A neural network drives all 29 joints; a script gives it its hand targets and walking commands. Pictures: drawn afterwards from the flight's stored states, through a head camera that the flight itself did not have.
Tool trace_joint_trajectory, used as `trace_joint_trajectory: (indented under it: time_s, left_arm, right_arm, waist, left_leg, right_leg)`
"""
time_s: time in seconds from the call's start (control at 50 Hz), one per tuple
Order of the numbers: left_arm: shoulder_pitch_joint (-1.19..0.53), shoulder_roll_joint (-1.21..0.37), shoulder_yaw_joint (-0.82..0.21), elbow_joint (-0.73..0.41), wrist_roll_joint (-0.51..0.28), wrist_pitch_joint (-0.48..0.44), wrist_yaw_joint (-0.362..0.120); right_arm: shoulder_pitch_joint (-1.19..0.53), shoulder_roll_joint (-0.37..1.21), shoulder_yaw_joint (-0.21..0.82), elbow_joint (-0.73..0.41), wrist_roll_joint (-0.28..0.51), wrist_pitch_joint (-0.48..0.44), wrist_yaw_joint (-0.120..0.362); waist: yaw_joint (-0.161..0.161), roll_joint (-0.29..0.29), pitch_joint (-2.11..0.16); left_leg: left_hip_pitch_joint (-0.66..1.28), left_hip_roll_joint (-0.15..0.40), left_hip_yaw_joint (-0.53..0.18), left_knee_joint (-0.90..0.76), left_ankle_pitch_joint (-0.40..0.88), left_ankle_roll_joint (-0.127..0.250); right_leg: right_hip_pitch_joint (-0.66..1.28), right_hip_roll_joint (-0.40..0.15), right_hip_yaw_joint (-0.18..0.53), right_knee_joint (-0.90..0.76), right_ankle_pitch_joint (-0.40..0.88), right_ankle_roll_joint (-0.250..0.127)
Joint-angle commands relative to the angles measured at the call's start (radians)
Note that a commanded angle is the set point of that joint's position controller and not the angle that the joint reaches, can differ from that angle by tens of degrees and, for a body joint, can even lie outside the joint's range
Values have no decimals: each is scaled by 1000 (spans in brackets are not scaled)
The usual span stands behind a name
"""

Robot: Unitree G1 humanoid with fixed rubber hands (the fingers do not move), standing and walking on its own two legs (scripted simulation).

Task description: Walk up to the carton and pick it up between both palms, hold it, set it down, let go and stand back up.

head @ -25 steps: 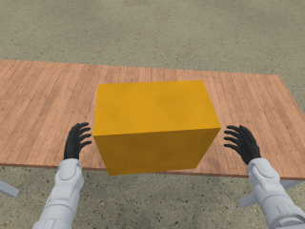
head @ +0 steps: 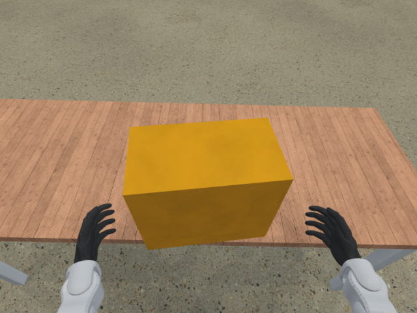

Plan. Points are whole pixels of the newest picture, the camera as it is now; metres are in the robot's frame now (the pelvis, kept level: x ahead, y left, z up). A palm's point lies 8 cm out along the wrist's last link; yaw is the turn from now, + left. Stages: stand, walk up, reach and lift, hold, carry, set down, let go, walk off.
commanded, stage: set down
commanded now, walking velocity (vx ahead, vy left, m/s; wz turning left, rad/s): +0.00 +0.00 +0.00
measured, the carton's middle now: (204, 187) +0.38 +0.02 -0.01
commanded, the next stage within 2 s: let go in 1.92 s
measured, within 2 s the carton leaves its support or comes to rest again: neither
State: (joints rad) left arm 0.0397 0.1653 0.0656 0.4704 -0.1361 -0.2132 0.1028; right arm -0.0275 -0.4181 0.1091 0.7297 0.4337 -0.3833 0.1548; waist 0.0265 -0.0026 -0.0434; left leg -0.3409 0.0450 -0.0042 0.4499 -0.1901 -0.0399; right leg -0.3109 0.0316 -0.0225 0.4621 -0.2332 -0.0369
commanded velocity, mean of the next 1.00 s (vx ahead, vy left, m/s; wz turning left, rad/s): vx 0.00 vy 0.00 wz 0.00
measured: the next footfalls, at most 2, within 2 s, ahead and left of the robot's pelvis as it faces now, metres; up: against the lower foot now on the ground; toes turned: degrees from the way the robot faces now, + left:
none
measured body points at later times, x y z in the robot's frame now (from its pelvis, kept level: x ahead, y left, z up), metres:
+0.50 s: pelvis +0.01 +0.00 +0.00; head +0.00 +0.01 +0.45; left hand +0.20 +0.23 -0.02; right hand +0.20 -0.25 -0.02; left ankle +0.02 +0.15 -0.74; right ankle +0.00 -0.09 -0.74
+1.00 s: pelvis +0.02 +0.01 +0.00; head +0.01 +0.01 +0.45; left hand +0.20 +0.24 -0.04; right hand +0.20 -0.23 -0.04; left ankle +0.02 +0.15 -0.74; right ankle +0.00 -0.09 -0.74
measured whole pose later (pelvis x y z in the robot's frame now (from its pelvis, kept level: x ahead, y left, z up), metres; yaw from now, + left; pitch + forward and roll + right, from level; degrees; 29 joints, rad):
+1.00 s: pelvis +0.02 +0.01 +0.00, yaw -1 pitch -4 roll +0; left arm 0.32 0.19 0.01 0.34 -0.10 -0.09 0.08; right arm 0.25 -0.31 0.06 0.56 0.27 -0.27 0.12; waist 0.03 -0.02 0.01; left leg -0.10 0.03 0.02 0.38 -0.22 -0.03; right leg -0.08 0.02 0.01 0.40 -0.26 -0.02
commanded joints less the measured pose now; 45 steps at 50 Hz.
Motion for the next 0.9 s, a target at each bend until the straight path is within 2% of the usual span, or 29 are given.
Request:
trace_joint_trajectory:
  time_s: [0.0,0.08,0.1,0.16,0.3,0.42,0.5,0.66,0.88]
  left_arm:
    - [-120,120,12,-200,3,-47,13]
    - [-71,109,-10,-247,9,-33,25]
    - [6,98,-16,-268,19,-25,26]
    - [58,86,-24,-307,37,-4,35]
    - [163,65,-15,-367,60,26,47]
    - [176,74,-18,-347,41,28,45]
    - [170,93,-11,-337,28,27,41]
    - [188,115,-10,-298,28,46,15]
    - [210,123,-9,-281,36,85,-13]
  right_arm:
    - [-125,-174,-91,-168,-6,-39,-1]
    - [-81,-169,-105,-194,-9,-37,4]
    - [-8,-164,-100,-191,-8,-39,5]
    - [26,-178,-105,-200,-6,-37,13]
    - [104,-167,-111,-272,-23,-28,23]
    - [127,-136,-114,-289,-50,5,20]
    - [138,-116,-111,-298,-65,22,11]
    - [168,-100,-109,-278,-96,42,-14]
    - [186,-50,-113,-300,-154,77,-38]
  waist:
    - [-11,-65,-210]
    - [-7,-32,-170]
    - [-11,-23,-156]
    - [-2,0,-125]
    - [15,-34,-32]
    - [16,-59,29]
    - [18,-55,26]
    - [6,-28,17]
    - [3,-46,26]
  left_leg:
    - [128,-55,19,-45,106,44]
    - [185,-49,16,-42,133,26]
    - [228,-46,13,-43,163,21]
    - [270,-42,8,-39,205,7]
    - [305,-43,15,-59,181,11]
    - [285,-46,33,-75,96,26]
    - [275,-49,43,-76,83,32]
    - [293,-53,48,-73,145,29]
    - [327,-57,44,-92,183,33]
  right_leg:
    - [115,-25,83,-105,133,16]
    - [85,-14,75,-110,117,5]
    - [93,-13,72,-119,146,2]
    - [80,-3,62,-122,158,-5]
    - [69,-5,61,-142,144,-10]
    - [49,-20,79,-150,82,-5]
    - [61,-26,88,-144,74,2]
    - [85,-28,83,-154,128,9]
    - [105,-25,55,-184,174,18]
